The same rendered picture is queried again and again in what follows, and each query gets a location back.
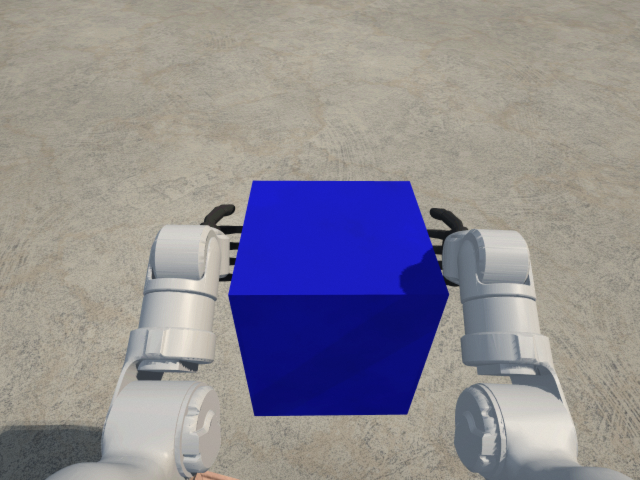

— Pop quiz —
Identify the robot left upper arm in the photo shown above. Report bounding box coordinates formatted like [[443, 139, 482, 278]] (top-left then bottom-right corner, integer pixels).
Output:
[[45, 380, 221, 480]]

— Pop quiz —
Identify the robot right upper arm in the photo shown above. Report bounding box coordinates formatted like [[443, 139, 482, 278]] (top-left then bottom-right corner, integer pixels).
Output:
[[454, 383, 633, 480]]

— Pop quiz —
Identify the left robot forearm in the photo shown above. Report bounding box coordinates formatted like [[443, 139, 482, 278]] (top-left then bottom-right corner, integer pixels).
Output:
[[101, 225, 230, 454]]

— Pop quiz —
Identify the right robot hand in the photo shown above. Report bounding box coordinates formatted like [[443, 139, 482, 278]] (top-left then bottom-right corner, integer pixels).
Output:
[[427, 208, 468, 287]]

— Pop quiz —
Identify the right robot forearm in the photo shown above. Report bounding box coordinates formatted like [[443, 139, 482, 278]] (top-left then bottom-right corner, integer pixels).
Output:
[[442, 229, 578, 456]]

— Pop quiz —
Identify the left robot hand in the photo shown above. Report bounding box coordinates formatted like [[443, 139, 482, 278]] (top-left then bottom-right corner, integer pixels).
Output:
[[200, 204, 243, 282]]

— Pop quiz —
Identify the carton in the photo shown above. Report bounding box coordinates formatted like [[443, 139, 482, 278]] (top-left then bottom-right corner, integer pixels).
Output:
[[228, 181, 449, 416]]

